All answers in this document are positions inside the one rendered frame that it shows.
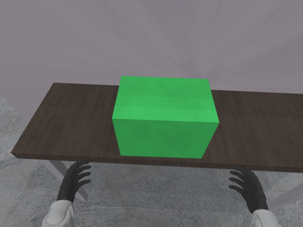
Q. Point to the right robot forearm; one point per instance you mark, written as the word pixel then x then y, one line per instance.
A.
pixel 263 218

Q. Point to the robot left hand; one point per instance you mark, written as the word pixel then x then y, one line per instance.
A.
pixel 70 183

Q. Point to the table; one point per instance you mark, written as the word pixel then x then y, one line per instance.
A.
pixel 261 131

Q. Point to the robot right hand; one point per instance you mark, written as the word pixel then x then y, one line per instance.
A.
pixel 252 190

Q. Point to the left robot forearm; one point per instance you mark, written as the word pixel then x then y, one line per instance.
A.
pixel 60 215

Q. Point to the carton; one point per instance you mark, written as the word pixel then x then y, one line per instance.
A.
pixel 164 117

